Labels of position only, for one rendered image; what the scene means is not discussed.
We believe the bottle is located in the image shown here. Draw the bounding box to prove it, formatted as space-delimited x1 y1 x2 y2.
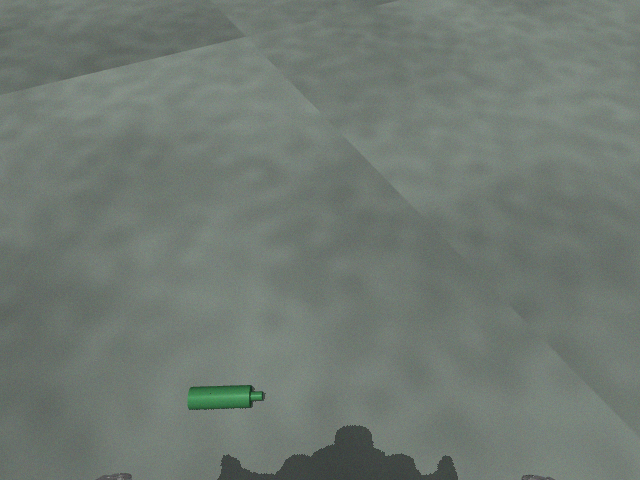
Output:
187 385 263 410

